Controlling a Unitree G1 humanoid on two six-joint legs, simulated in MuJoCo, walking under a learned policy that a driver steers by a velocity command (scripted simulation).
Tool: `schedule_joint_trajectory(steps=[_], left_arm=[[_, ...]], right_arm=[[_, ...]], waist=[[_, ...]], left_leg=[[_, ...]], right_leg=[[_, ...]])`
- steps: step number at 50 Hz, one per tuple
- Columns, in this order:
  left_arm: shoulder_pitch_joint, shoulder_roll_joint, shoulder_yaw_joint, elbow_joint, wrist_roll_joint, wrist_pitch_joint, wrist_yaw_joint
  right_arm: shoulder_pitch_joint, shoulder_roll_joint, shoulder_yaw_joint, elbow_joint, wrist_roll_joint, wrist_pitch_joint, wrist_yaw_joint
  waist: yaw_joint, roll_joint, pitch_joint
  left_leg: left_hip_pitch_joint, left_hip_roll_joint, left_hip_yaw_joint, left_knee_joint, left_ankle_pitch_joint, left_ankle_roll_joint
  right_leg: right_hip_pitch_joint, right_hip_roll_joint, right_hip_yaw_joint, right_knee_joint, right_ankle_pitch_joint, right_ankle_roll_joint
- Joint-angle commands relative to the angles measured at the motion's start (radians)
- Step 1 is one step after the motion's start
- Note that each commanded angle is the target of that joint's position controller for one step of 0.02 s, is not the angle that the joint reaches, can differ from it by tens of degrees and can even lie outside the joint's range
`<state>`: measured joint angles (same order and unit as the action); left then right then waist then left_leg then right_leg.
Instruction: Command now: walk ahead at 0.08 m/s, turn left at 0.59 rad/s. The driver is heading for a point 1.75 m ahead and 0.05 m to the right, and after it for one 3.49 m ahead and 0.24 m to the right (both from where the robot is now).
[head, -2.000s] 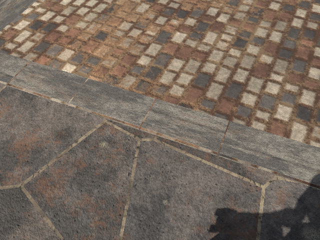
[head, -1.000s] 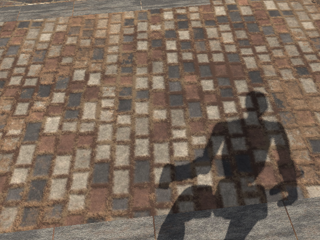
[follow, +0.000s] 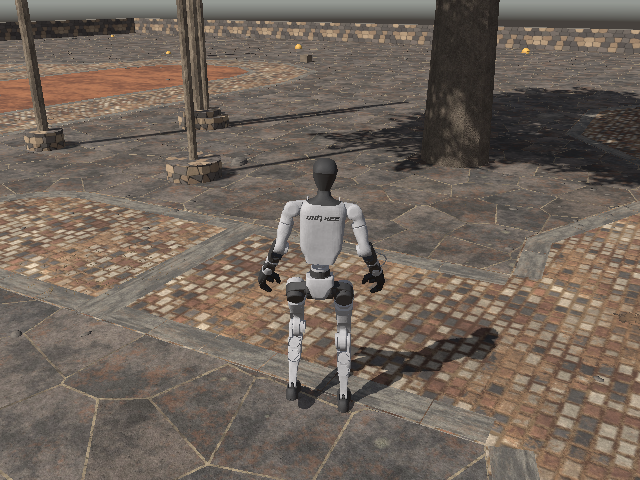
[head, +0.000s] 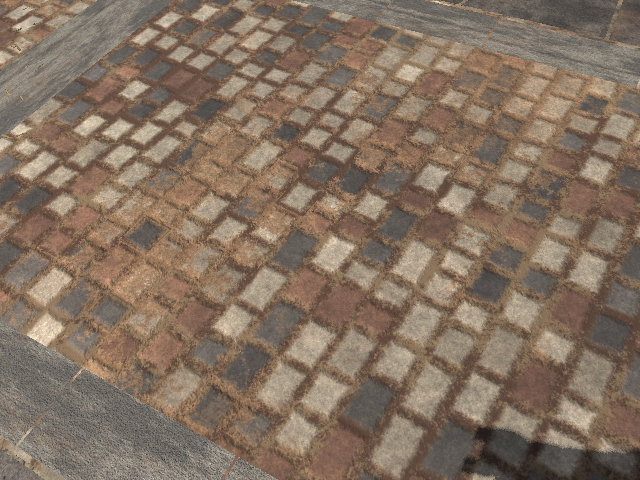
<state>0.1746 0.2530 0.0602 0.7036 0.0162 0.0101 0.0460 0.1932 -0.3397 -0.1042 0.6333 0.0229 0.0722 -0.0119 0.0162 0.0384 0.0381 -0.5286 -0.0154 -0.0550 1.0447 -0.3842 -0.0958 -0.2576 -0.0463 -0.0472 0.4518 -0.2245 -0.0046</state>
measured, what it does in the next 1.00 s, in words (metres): walks ahead: left foot, then right foot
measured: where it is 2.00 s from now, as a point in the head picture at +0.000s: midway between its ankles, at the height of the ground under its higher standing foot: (279, 251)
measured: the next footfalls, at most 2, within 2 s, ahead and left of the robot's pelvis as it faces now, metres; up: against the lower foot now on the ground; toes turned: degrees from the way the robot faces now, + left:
left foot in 0.18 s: +0.02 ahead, +0.14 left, +0.00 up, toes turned +9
right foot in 0.64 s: +0.41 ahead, -0.02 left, +0.00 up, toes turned +10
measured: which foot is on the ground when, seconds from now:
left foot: up 0.00-0.16, down 0.18-0.64, up 0.66-1.00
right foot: down 0.00-0.18, up 0.20-0.62, down 0.64-1.00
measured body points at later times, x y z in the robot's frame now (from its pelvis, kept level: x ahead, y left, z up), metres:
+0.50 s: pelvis +0.12 +0.06 +0.00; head +0.15 +0.08 +0.45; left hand +0.27 +0.34 -0.10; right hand +0.20 -0.22 -0.11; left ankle -0.02 +0.13 -0.74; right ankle +0.33 -0.06 -0.69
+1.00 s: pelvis +0.41 +0.07 +0.00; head +0.43 +0.08 +0.45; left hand +0.39 +0.35 -0.12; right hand +0.64 -0.14 -0.09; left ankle +0.55 +0.28 -0.68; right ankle +0.38 -0.03 -0.74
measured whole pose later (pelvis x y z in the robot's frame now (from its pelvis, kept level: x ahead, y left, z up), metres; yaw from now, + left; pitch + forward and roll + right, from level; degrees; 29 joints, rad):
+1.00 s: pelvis +0.41 +0.07 +0.00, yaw +11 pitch +1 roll -2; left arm 0.34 0.27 0.05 0.85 -0.01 -0.09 -0.02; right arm 0.15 -0.28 -0.04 0.70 0.01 -0.07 0.00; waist 0.07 0.04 0.02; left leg -0.68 0.13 -0.05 0.73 0.02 -0.02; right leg -0.05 0.07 -0.05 0.23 -0.20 -0.06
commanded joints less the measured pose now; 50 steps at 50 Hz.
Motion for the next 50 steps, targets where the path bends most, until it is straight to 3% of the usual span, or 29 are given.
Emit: schedule_joint_trajectory(steps=[1,3,6,7,8,9,10,11,12,13,15,18,21,25,28,30,31,32,33,34,35,36,37,38,39,42,45,48,50], left_arm=[[0.025,0.214,0.063,-0.051,-0.01,-0.003,0.001],[0.02,0.237,0.071,-0.049,-0.023,-0.008,-0.01],[0.007,0.243,0.073,-0.038,-0.043,-0.022,-0.029],[-0.007,0.234,0.07,-0.033,-0.051,-0.025,-0.034],[0.008,0.195,0.059,-0.019,-0.051,-0.029,-0.039],[-0.002,0.123,0.035,-0.019,-0.033,-0.036,-0.048],[-0.059,0.05,0.008,-0.097,0.007,-0.055,-0.061],[-0.134,0.132,0.028,-0.116,-0.024,-0.081,-0.063],[-0.15,0.18,0.042,-0.117,-0.052,-0.093,-0.07],[-0.127,0.186,0.045,-0.095,-0.047,-0.098,-0.073],[-0.09,0.181,0.047,-0.064,-0.016,-0.103,-0.075],[-0.092,0.133,0.029,-0.042,-0.016,-0.103,-0.081],[-0.164,0.093,0.008,-0.054,-0.025,-0.103,-0.087],[-0.257,0.091,-0.002,-0.084,-0.038,-0.11,-0.106],[-0.254,0.112,0.002,-0.092,-0.037,-0.117,-0.118],[-0.186,0.143,0.015,-0.079,-0.031,-0.117,-0.113],[-0.08,0.172,0.032,-0.053,-0.028,-0.114,-0.103],[0.078,0.211,0.05,-0.015,-0.027,-0.11,-0.091],[0.226,0.303,0.07,0.003,-0.003,-0.108,-0.081],[0.287,0.279,0.062,0.034,-0.017,-0.109,-0.092],[0.237,0.206,0.04,0.034,-0.033,-0.109,-0.087],[0.156,0.186,0.032,0.027,-0.032,-0.104,-0.08],[0.095,0.169,0.025,0.019,-0.024,-0.1,-0.075],[0.057,0.147,0.018,0.012,-0.009,-0.102,-0.076],[0.036,0.133,0.013,0.01,0.0,-0.106,-0.075],[0.028,0.14,0.015,0.031,-0.015,-0.124,-0.074],[0.056,0.167,0.021,0.052,-0.019,-0.124,-0.064],[0.093,0.187,0.024,0.067,-0.027,-0.114,-0.057],[0.145,0.204,0.027,0.088,-0.035,-0.106,-0.056]], right_arm=[[-0.097,-0.029,0.009,-0.122,0.0,-0.018,0.014],[-0.095,-0.039,0.008,-0.127,0.001,-0.019,0.024],[-0.042,-0.051,0.002,-0.106,0.002,-0.029,0.037],[0.016,-0.042,0.0,-0.077,0.002,-0.035,0.039],[0.103,-0.045,-0.006,-0.034,0.004,-0.039,0.035],[0.221,-0.075,-0.02,0.003,0.009,-0.046,0.027],[0.28,-0.217,-0.043,-0.011,-0.001,-0.058,0.017],[0.276,-0.18,-0.031,-0.025,-0.017,-0.089,0.025],[0.234,-0.131,-0.012,-0.021,-0.023,-0.109,0.026],[0.19,-0.092,0.002,-0.021,-0.02,-0.122,0.024],[0.129,-0.071,0.017,-0.029,-0.017,-0.124,0.015],[0.139,-0.079,0.016,-0.014,-0.024,-0.13,0.002],[0.179,-0.095,0.013,0.02,-0.019,-0.133,-0.003],[0.239,-0.113,0.007,0.069,-0.007,-0.135,-0.003],[0.244,-0.121,0.001,0.095,0.0,-0.13,-0.005],[0.235,-0.139,-0.004,0.1,-0.003,-0.123,-0.008],[0.226,-0.141,-0.003,0.102,-0.006,-0.116,-0.01],[0.23,-0.12,0.008,0.1,-0.012,-0.112,-0.014],[0.328,-0.028,0.037,0.071,-0.025,-0.119,-0.008],[0.376,0.028,0.057,0.088,-0.013,-0.137,-0.003],[0.242,-0.079,0.032,0.069,0.016,-0.151,0.005],[0.151,-0.101,0.028,0.038,0.026,-0.16,0.009],[0.104,-0.093,0.031,0.03,0.009,-0.167,0.007],[0.101,-0.084,0.027,0.034,-0.003,-0.164,0.006],[0.135,-0.067,0.028,0.045,-0.003,-0.156,0.008],[0.153,-0.024,0.037,0.057,-0.01,-0.13,0.002],[0.048,-0.015,0.044,0.027,-0.023,-0.134,0.001],[-0.062,0.011,0.056,0.006,-0.018,-0.15,0.013],[-0.128,0.017,0.059,-0.009,-0.011,-0.158,0.024]], waist=[[0.054,-0.224,-0.116],[0.053,-0.244,-0.094],[0.017,-0.221,-0.066],[-0.018,-0.2,-0.068],[-0.049,-0.156,-0.087],[-0.094,-0.024,-0.123],[-0.094,0.287,-0.126],[-0.145,0.188,-0.104],[-0.115,0.149,-0.015],[-0.087,0.118,0.025],[-0.05,0.099,0.036],[-0.045,0.058,0.013],[-0.074,0.057,0.027],[-0.103,0.056,0.076],[-0.079,0.063,0.08],[-0.037,0.089,0.015],[0.023,0.093,-0.064],[0.098,0.082,-0.177],[0.094,-0.105,-0.366],[0.081,-0.299,-0.503],[0.107,-0.224,-0.345],[0.087,-0.167,-0.196],[0.056,-0.093,-0.115],[0.019,-0.089,-0.068],[-0.012,-0.113,-0.069],[-0.043,-0.119,-0.033],[-0.02,-0.095,0.008],[0.023,-0.079,0.022],[0.056,-0.075,0.028]], left_leg=[[-0.035,0.039,0.059,-0.152,-0.017,0.005],[0.049,0.035,0.102,-0.247,-0.036,0.037],[0.183,0.024,0.139,-0.436,0.016,0.106],[0.279,0.006,0.164,-0.539,0.078,0.131],[0.436,-0.024,0.167,-0.602,0.078,0.156],[0.632,0.059,0.016,-0.647,0.056,0.197],[0.777,0.34,-0.465,-0.711,0.033,0.344],[0.693,0.414,-0.622,-0.826,-0.105,0.459],[0.647,0.386,-0.546,-0.848,-0.138,0.432],[0.61,0.338,-0.448,-0.845,-0.093,0.393],[0.545,0.265,-0.302,-0.867,0.098,0.34],[0.519,0.218,-0.167,-0.882,0.343,0.314],[0.482,0.191,-0.087,-0.891,0.385,0.291],[0.489,0.228,-0.085,-0.904,0.344,0.292],[0.565,0.266,-0.09,-0.86,0.441,0.273],[0.609,0.26,-0.075,-0.753,0.741,0.251],[0.603,0.23,-0.046,-0.613,0.938,0.233],[0.496,0.184,-0.014,-0.408,0.956,0.2],[0.139,0.083,0.01,-0.017,0.594,0.14],[-0.059,-0.07,-0.089,0.219,-0.19,0.11],[-0.176,-0.012,-0.125,0.306,-0.173,0.121],[-0.214,0.043,-0.075,0.285,-0.082,0.133],[-0.185,0.089,-0.044,0.228,0.001,0.136],[-0.135,0.122,-0.041,0.176,0.057,0.135],[-0.078,0.141,-0.046,0.156,0.089,0.132],[-0.065,0.162,-0.023,0.07,0.125,0.101],[-0.129,0.173,-0.011,-0.1,0.289,0.071],[-0.085,0.141,0.025,-0.323,0.448,0.068],[-0.061,0.119,0.043,-0.409,0.493,0.067]], right_leg=[[0.195,-0.238,0.164,-0.151,0.126,-0.205],[0.129,-0.246,0.159,-0.194,-0.075,-0.197],[0.069,-0.257,0.133,-0.187,-0.174,-0.173],[0.028,-0.243,0.097,-0.146,-0.188,-0.154],[-0.059,-0.207,0.051,-0.056,-0.197,-0.125],[-0.214,-0.143,-0.041,0.181,-0.217,-0.062],[-0.568,0.002,-0.108,0.565,-0.406,0.029],[-0.687,0.01,0.055,0.687,-0.398,0.024],[-0.716,-0.033,0.084,0.707,-0.297,0.002],[-0.709,-0.057,0.084,0.688,-0.186,-0.005],[-0.625,-0.075,0.083,0.602,-0.035,0.01],[-0.549,-0.05,0.051,0.482,0.13,0.041],[-0.464,-0.022,0.035,0.282,0.257,0.049],[-0.413,0.0,0.033,0.132,0.307,0.021],[-0.387,0.006,0.041,0.071,0.249,-0.023],[-0.265,0.051,0.005,0.068,0.171,-0.057],[-0.111,0.087,-0.029,0.059,0.157,-0.086],[0.148,0.065,-0.01,0.085,0.179,-0.124],[0.576,-0.203,0.363,0.11,0.104,-0.261],[0.715,-0.34,0.782,-0.081,-0.162,-0.346],[0.612,-0.307,0.737,-0.155,-0.287,-0.29],[0.454,-0.281,0.599,-0.18,-0.251,-0.254],[0.301,-0.248,0.5,-0.203,-0.15,-0.239],[0.188,-0.209,0.423,-0.231,-0.059,-0.231],[0.123,-0.187,0.383,-0.26,-0.023,-0.232],[0.024,-0.17,0.278,-0.33,0.056,-0.257],[0.032,-0.151,0.2,-0.356,0.134,-0.252],[0.05,-0.117,0.12,-0.348,0.189,-0.216],[0.09,-0.131,0.113,-0.336,0.182,-0.21]])
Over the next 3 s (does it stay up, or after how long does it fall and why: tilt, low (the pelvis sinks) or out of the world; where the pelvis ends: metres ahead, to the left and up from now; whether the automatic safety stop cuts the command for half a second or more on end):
stays up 1.46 -0.05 0.00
